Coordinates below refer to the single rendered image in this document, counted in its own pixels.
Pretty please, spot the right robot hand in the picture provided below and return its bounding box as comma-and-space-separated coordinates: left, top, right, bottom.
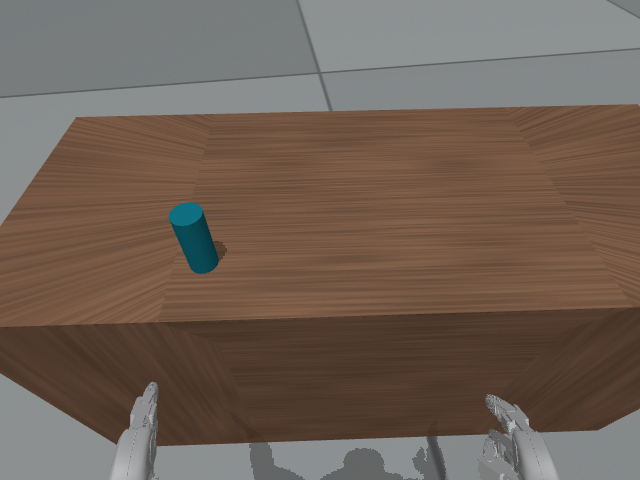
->
478, 394, 560, 480

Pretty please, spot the can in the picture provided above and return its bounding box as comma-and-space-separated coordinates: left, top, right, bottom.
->
169, 202, 219, 274

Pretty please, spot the left robot hand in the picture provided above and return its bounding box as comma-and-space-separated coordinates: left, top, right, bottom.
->
108, 382, 159, 480

